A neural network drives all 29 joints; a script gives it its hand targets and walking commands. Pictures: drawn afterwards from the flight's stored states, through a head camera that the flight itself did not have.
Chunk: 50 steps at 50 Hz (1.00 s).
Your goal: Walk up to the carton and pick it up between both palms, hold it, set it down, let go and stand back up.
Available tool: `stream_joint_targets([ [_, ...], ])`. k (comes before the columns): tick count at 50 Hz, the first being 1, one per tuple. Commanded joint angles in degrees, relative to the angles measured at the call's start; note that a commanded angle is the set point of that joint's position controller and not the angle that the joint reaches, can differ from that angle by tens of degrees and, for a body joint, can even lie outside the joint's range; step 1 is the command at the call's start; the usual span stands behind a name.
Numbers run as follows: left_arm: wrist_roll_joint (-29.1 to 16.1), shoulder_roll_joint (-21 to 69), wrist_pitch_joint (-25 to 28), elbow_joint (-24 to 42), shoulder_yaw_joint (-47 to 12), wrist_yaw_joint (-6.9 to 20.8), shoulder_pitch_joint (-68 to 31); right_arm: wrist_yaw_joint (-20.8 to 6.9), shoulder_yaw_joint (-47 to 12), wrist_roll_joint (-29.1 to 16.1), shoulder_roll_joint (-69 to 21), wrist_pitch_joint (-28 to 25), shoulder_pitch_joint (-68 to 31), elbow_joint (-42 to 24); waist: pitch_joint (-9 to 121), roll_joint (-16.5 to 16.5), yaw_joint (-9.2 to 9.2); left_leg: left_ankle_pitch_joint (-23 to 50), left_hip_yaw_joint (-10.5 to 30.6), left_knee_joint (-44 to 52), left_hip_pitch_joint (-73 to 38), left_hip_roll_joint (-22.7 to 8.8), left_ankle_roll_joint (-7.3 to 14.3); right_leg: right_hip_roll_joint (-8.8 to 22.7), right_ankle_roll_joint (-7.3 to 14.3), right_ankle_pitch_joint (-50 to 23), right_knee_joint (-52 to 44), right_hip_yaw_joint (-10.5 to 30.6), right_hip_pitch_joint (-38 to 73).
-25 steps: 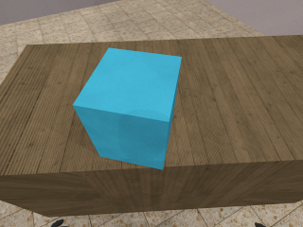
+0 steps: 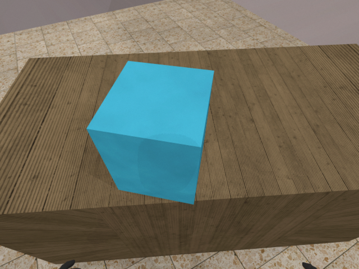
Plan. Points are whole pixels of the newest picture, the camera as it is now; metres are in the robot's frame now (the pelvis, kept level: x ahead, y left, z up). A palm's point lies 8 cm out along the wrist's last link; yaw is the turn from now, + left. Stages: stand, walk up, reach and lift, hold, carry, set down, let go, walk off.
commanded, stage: reach and lift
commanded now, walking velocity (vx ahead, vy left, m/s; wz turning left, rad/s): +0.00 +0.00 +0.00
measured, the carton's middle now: (162, 135) +0.40 +0.05 +0.06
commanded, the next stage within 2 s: none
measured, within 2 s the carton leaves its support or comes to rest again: neither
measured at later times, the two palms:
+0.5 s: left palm out of the picture +0.14 +0.29 -0.08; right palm out of the picture +0.13 -0.25 -0.07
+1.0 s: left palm out of the picture +0.14 +0.27 -0.04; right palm out of the picture +0.10 -0.20 -0.02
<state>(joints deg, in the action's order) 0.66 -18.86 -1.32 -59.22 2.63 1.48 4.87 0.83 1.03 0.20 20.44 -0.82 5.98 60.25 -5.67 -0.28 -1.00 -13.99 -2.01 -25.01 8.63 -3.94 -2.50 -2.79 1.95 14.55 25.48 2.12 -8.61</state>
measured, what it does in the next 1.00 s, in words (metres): shifts its weight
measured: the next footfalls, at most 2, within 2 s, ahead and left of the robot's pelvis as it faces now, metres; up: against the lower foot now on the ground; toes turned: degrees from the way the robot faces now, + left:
none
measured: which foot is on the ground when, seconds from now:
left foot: down 0.00-1.00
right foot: down 0.00-1.00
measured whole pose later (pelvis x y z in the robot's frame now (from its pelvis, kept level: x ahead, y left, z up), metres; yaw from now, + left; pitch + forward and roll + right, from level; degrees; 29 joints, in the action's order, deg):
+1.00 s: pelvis -0.04 +0.04 +0.00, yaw -2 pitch -6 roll +0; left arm -7.1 -16.4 -20.3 -10.0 0.3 -0.6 14.9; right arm 2.1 5.8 -1.2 8.6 9.9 22.4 5.7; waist -6.2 0.8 0.7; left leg -10.4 -5.5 -22.3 6.3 -1.2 0.5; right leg 0.0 -1.6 10.3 23.2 5.3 -7.4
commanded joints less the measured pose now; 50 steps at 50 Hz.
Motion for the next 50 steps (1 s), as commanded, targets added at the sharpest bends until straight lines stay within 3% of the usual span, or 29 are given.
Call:
stream_joint_targets([
  [1,0.5,-10.7,-20.0,26.4,1.4,-3.6,-24.4,-4.8,9.7,6.7,5.2,-6.6,-19.5,-8.5,-1.1,5.3,-2.17,-11.9,-3.2,-7.7,7.9,1.8,2.2,2.0,-0.2,12.7,5.1,-5.6,-16.3],
  [2,0.8,-10.0,-21.2,26.6,2.5,-3.7,-22.6,-5.1,10.2,7.2,7.2,-6.4,-18.5,-9.3,0.7,8.1,-2.39,-10.8,-3.2,-9.0,7.3,0.9,2.6,1.9,-0.1,13.0,5.5,-5.6,-18.0],
  [3,-0.1,-9.0,-23.5,27.4,1.0,-3.8,-18.7,-5.4,9.6,6.1,6.2,-5.6,-15.6,-9.0,3.4,6.5,-1.62,-5.4,-2.3,-9.3,2.4,1.0,1.6,2.3,-0.5,3.4,6.0,-6.9,-20.5],
  [4,1.6,-10.6,-24.7,29.9,2.4,-2.9,-16.0,-4.5,10.3,5.6,8.4,-6.2,-12.8,-11.9,8.9,8.3,-1.06,-1.1,-3.9,-12.2,-0.4,2.2,1.2,2.4,-1.3,-5.6,6.4,-6.2,-16.8],
  [6,2.8,-12.7,-27.7,37.1,3.6,-2.0,-9.6,-3.1,9.7,2.0,8.8,-5.7,-6.4,-14.4,18.7,2.9,0.31,7.1,-4.4,-14.2,-4.2,2.9,0.8,3.6,-1.3,-20.1,8.2,-5.5,-7.7],
  [9,4.5,-12.4,-27.1,45.4,7.3,-0.9,-0.4,-1.2,5.9,-2.9,8.9,-6.8,1.8,-17.2,30.7,-1.3,0.11,21.8,-3.0,-14.1,-11.4,5.4,-0.5,3.5,-3.0,-45.5,9.2,-4.3,2.9],
  [10,4.2,-12.3,-26.4,46.0,7.7,-0.5,3.0,-0.7,4.9,-4.9,9.2,-7.3,2.4,-20.4,33.9,-1.3,1.39,26.0,-2.8,-13.9,-10.8,5.8,-1.3,3.8,-4.0,-51.9,10.0,-4.2,6.3],
  [11,5.3,-12.2,-25.8,45.6,8.4,-0.4,4.5,0.4,3.1,-6.2,7.7,-7.8,3.6,-20.8,32.4,-1.9,1.41,24.4,-3.0,-11.4,-9.8,6.9,-0.8,4.8,-5.1,-56.7,7.7,-2.2,10.3],
  [12,5.8,-11.4,-25.9,46.6,7.8,-0.6,5.1,0.7,3.1,-6.0,7.2,-7.9,4.6,-18.4,29.6,-4.1,0.23,26.5,-2.3,-10.1,-11.0,6.5,-1.9,4.3,-5.1,-54.6,7.3,-3.3,7.3],
  [14,7.2,-11.3,-26.1,46.7,7.9,-0.6,6.3,1.3,2.3,-6.1,5.4,-7.8,5.0,-20.7,26.9,-3.6,1.82,25.2,-2.2,-8.9,-9.0,6.6,-1.8,4.7,-6.1,-53.3,6.5,-3.1,5.9],
  [16,7.0,-12.4,-25.5,46.3,9.1,-0.9,4.6,1.9,2.1,-5.2,3.8,-7.4,3.6,-20.2,19.8,-4.4,1.35,20.2,-2.6,-5.5,-5.9,6.4,-1.9,5.0,-6.3,-46.9,4.6,-2.7,5.5],
  [18,5.8,-12.1,-24.7,48.4,8.5,-1.3,3.4,2.0,3.5,-3.4,3.7,-7.1,1.4,-24.9,14.8,-2.8,1.74,16.2,-3.4,-3.1,-7.8,5.9,-1.6,3.7,-5.9,-36.2,1.9,-3.8,2.4],
  [19,3.4,-11.8,-23.9,49.1,7.0,-1.5,-0.3,1.8,3.8,-1.9,1.9,-6.8,-0.9,-27.1,10.4,-0.6,0.70,9.5,-3.5,-1.1,-8.0,5.9,-0.5,2.9,-5.8,-24.5,-0.8,-3.7,-1.6],
  [22,0.7,-9.3,-23.4,50.4,4.1,-1.8,-3.0,1.0,5.2,0.4,0.0,-4.7,0.0,-29.6,2.1,-1.8,-0.24,3.0,-4.9,2.2,-8.3,5.4,0.5,2.5,-4.5,-10.1,-3.8,-3.8,-6.9],
  [24,-0.5,-8.8,-23.6,52.1,2.6,-1.5,-3.5,0.2,5.4,0.3,-2.0,-3.0,3.0,-34.3,-2.1,-2.5,-0.64,0.5,-5.5,4.0,-8.4,4.6,0.9,2.0,-3.2,-4.4,-5.8,-4.0,-8.6],
  [26,-1.0,-7.5,-24.5,49.6,1.9,-1.1,-2.3,-0.1,5.9,0.6,-2.4,0.3,3.5,-35.4,-5.0,0.4,0.00,-4.9,-6.6,6.0,-6.9,3.7,1.3,1.7,-2.6,0.8,-7.7,-4.0,-7.2],
  [28,-2.2,-7.9,-24.7,52.0,0.7,-0.9,-1.4,-0.4,6.7,-0.2,-2.5,2.6,5.3,-39.3,-5.1,-2.0,-0.53,-4.3,-6.0,7.5,-5.3,2.5,0.8,1.7,-2.2,0.8,-7.1,-4.8,-5.7],
  [31,-3.8,-8.5,-23.6,51.7,1.0,-0.4,-0.4,0.2,8.2,0.5,-2.4,4.7,4.5,-46.3,-5.2,2.9,0.22,-4.2,-6.7,8.4,-5.1,2.4,1.2,0.7,-2.8,-0.3,-8.0,-4.8,-3.5],
  [33,-5.6,-8.5,-22.8,52.7,0.2,-0.4,0.6,0.3,9.0,0.2,-2.3,5.4,6.5,-51.3,-0.1,0.0,0.53,-4.5,-5.5,9.1,-3.7,1.1,1.1,0.4,-1.8,-1.6,-6.9,-4.8,-1.4],
  [35,-6.0,-8.2,-21.6,53.1,0.9,-0.5,1.5,0.5,9.8,0.9,-1.9,5.9,5.9,-54.1,0.5,1.4,0.71,-5.7,-5.3,10.6,-0.8,0.8,1.7,-0.3,-2.6,-3.7,-6.2,-5.0,3.0],
  [37,-6.6,-7.9,-20.6,55.6,0.3,-1.1,2.2,1.2,10.1,0.4,-2.3,6.7,8.0,-56.3,3.7,-1.9,0.19,-7.4,-4.8,13.1,4.0,-0.9,1.8,-1.1,-2.8,-5.6,-4.1,-5.1,9.0],
  [38,-6.3,-7.8,-19.9,55.1,1.7,-1.3,3.5,1.0,9.5,0.4,-3.0,6.4,7.6,-57.2,4.7,-3.5,2.06,-6.2,-5.0,13.1,6.1,-0.3,1.7,-0.4,-2.8,-5.5,-3.9,-4.2,9.9],
  [39,-6.2,-8.1,-19.1,55.5,2.1,-1.6,3.7,1.2,9.3,0.8,-2.7,6.6,8.8,-60.6,6.3,-0.6,1.63,-7.6,-5.2,13.0,6.2,-0.6,2.9,-1.3,-2.8,-6.0,-3.5,-4.4,11.8],
  [41,-6.3,-9.0,-17.4,55.6,3.1,-2.1,3.3,1.3,8.1,0.1,-3.0,7.0,7.9,-64.0,8.4,-0.6,2.55,-9.3,-5.0,13.7,9.8,-0.4,3.9,-1.0,-3.3,-4.3,-2.4,-3.4,13.7],
  [44,-7.6,-8.1,-16.6,60.8,2.2,-2.8,5.4,1.5,7.3,-0.7,-4.9,7.6,12.2,-65.3,9.8,-1.1,1.96,-5.5,-4.8,13.3,7.5,0.4,2.6,0.0,-2.9,-5.6,-3.7,-2.3,13.1],
  [46,-7.5,-8.9,-15.6,61.1,3.8,-2.8,5.5,1.5,5.1,-2.8,-7.6,8.0,11.9,-66.4,10.6,-3.2,4.51,-4.5,-5.2,13.8,9.2,0.0,2.7,1.3,-2.1,-5.0,-4.3,-1.0,13.4],
  [48,-8.8,-10.1,-15.3,64.1,3.4,-2.9,6.4,2.1,5.4,-2.5,-7.6,9.2,12.8,-71.0,8.9,-0.2,3.08,-5.3,-4.7,13.9,7.6,0.6,3.0,0.9,-2.5,-5.2,-4.9,-0.9,13.4],
  [49,-8.0,-9.8,-15.9,61.9,4.0,-2.1,5.5,2.2,3.8,-3.1,-9.2,10.6,12.2,-70.2,5.5,-1.6,2.98,-9.0,-5.5,16.0,9.0,0.1,4.2,0.9,-2.6,-1.4,-5.6,-1.0,13.3],
  [50,-8.2,-11.8,-16.1,63.7,5.3,-2.0,6.3,2.8,3.2,-2.9,-10.7,11.1,13.8,-71.4,4.6,-1.0,4.01,-4.6,-6.2,13.1,6.7,2.3,3.6,2.9,-2.7,-1.4,-7.6,0.5,10.5],
])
